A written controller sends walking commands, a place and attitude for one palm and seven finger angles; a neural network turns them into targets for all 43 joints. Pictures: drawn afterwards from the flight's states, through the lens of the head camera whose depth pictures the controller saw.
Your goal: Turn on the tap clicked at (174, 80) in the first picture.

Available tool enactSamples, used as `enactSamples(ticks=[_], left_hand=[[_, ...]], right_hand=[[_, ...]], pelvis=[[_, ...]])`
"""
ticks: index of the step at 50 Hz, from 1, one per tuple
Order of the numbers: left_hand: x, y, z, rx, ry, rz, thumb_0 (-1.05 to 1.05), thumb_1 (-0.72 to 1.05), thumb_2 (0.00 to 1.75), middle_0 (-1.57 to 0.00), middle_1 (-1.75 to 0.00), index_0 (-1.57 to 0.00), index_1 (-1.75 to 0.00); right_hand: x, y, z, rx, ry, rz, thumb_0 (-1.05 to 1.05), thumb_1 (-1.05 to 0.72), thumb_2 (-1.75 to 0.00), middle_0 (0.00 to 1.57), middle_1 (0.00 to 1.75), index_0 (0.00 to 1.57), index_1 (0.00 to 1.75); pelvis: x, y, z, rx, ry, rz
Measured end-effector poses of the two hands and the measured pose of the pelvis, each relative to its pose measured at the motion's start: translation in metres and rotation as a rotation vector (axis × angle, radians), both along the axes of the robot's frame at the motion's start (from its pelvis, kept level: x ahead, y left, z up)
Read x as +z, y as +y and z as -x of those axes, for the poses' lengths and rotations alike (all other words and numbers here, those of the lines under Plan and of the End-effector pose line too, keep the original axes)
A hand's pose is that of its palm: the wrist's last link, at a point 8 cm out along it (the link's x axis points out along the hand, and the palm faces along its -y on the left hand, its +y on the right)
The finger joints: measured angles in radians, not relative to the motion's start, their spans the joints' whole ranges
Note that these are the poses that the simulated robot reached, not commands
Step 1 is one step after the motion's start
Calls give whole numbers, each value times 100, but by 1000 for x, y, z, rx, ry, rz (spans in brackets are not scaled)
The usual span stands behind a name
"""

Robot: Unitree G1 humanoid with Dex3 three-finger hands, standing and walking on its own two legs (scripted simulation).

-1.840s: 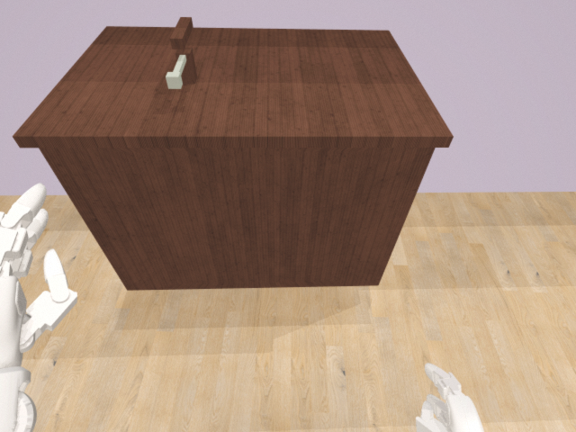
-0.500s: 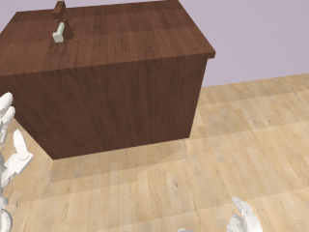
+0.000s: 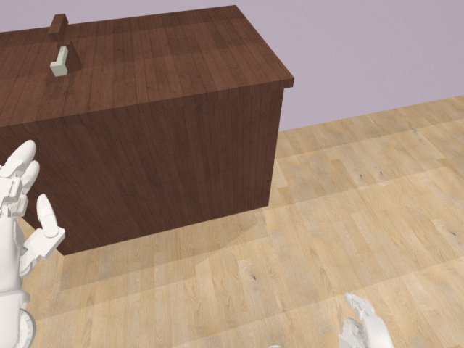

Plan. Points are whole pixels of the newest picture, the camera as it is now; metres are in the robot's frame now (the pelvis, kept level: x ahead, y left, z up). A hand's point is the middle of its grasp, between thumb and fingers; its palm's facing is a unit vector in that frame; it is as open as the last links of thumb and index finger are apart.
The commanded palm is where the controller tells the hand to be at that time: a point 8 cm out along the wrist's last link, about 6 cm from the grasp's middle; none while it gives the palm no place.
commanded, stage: take the last steps up to it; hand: left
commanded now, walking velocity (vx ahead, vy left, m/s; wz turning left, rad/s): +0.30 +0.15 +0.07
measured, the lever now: (58, 68) +0.73 +0.49 +0.11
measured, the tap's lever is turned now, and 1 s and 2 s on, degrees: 0 0 0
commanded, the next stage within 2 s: come to a stop and stand still in 1.68 s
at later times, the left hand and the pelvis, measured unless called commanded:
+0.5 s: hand (84, 196) +0.27 +0.21 +0.18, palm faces +0.32 -0.83 -0.46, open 7.4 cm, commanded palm +0.22 +0.27 +0.19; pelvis +0.05 -0.01 +0.01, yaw -2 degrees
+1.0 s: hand (64, 152) +0.35 +0.27 +0.19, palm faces +0.42 -0.79 -0.44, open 7.4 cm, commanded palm +0.30 +0.32 +0.19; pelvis +0.14 +0.03 +0.01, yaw +1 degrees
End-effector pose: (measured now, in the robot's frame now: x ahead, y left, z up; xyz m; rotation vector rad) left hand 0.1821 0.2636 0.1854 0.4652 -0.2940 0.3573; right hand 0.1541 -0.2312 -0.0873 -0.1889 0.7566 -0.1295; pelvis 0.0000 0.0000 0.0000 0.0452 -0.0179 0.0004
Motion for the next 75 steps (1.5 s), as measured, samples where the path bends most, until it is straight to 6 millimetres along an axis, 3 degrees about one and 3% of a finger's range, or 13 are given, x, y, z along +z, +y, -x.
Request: enactSamples(ticks=[6, 11, 20, 25, 30, 37, 43, 47, 53, 59, 63, 67, 75], left_hand=[[12, 11, -4, -48, -23, -69, 1, 89, 90, -21, -30, -21, -31], [13, 16, -16, -8, 0, -66, 1, 89, 90, -21, -30, -21, -31], [0, -16, -50, -65, 1, -48, 1, 89, 90, -21, -30, -21, -31], [12, -12, -52, -84, 16, -91, 1, 89, 90, -21, -30, -22, -31], [22, 7, -60, -56, -44, -94, 1, 89, 90, -21, -30, -22, -31], [9, 39, -97, -13, -94, -56, 1, 89, 90, -21, -30, -21, -31], [10, 29, -110, -10, -37, -84, 2, 89, 90, -21, -30, -21, -31], [15, 29, -114, -5, -28, -76, 1, 89, 90, -21, -30, -21, -31], [14, 57, -139, 56, 18, -76, 1, 89, 90, -21, -30, -21, -31], [7, 76, -178, 0, -57, -71, 1, 89, 90, -21, -30, -21, -31], [9, 80, -203, -39, -62, -79, 1, 89, 90, -21, -30, -21, -31], [23, 71, -212, -60, -63, -97, 2, 89, 90, -21, -30, -21, -31], [20, 59, -226, 11, -17, -112, 1, 89, 90, -21, -30, -21, -31]], right_hand=[[13, -11, 23, -93, -7, 45, 1, -90, -89, 21, 30, 20, 30], [8, -11, 35, -138, 19, 15, 1, -90, -89, 20, 30, 20, 30], [-21, -22, 21, -108, 107, -17, 1, -90, -89, 21, 30, 20, 30], [-4, -25, 2, -117, 104, 6, 1, -90, -89, 21, 30, 20, 30], [11, -19, -27, -91, 53, 60, 1, -90, -89, 20, 30, 20, 30], [6, 14, -77, -99, -50, 29, 1, -90, -89, 20, 30, 20, 30], [-7, 45, -104, -29, -56, -73, 1, -90, -89, 20, 30, 20, 30], [-18, 50, -117, 22, 37, -78, 1, -90, -89, 21, 30, 20, 30], [-7, 48, -139, 27, 104, -22, 1, -90, -89, 21, 30, 20, 30], [2, 51, -181, -27, -7, 51, 1, -90, -89, 21, 30, 20, 30], [10, 65, -200, -61, -62, 13, 1, -90, -89, 20, 30, 20, 30], [12, 77, -208, -57, -80, -37, 1, -90, -89, 20, 30, 20, 30], [-23, 69, -215, -27, 43, -78, 1, -90, -89, 21, 30, 20, 30]], pelvis=[[5, 8, -5, -30, -2, 21], [12, 5, -20, -45, 7, 43], [-1, -9, -33, -31, -11, 38], [10, -7, -46, -34, -4, 19], [10, 7, -64, -35, -13, 1], [-5, 28, -90, -32, -21, 4], [-7, 24, -111, -7, -5, 14], [-2, 28, -129, 17, -7, 19], [12, 41, -156, 20, 13, -5], [-5, 67, -182, -8, -7, 0], [-4, 70, -192, -19, -6, -2], [2, 69, -204, -31, 8, 11], [-3, 57, -231, -20, -1, 5]])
